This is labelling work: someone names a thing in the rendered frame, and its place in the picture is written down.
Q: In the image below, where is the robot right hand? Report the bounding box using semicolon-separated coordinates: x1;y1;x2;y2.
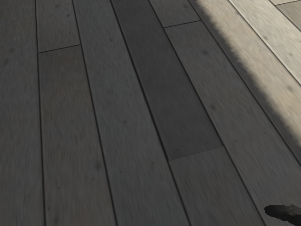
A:
264;204;301;226

